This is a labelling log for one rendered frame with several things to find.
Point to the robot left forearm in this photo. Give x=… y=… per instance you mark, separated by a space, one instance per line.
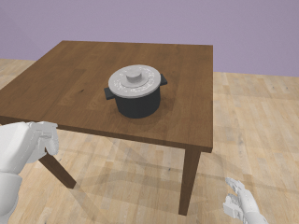
x=9 y=195

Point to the robot left hand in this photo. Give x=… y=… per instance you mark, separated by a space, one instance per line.
x=25 y=142

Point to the robot right forearm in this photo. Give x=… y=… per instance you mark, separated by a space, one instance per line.
x=254 y=218

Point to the robot right hand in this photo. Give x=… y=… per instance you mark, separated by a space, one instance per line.
x=237 y=206

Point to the table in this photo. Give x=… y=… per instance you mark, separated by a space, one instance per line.
x=66 y=87

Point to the pot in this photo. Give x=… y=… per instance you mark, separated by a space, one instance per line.
x=137 y=108

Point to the knob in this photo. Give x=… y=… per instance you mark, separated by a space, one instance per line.
x=133 y=74

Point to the lid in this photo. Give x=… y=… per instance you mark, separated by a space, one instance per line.
x=149 y=82

